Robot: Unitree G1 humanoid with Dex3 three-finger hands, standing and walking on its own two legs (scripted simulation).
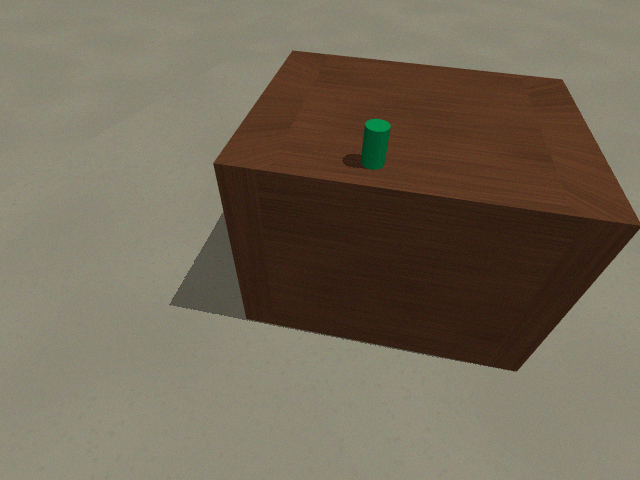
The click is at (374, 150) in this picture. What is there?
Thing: squat round
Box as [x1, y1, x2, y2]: [361, 119, 390, 169]
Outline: 370,119 365,123 361,163 363,166 367,168 376,169 381,167 384,163 390,125 388,122 381,119
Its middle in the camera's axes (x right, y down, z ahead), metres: +0.12 -0.23 +0.93
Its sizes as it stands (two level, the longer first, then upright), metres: 0.060 0.060 0.105
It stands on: a support 0.70 m high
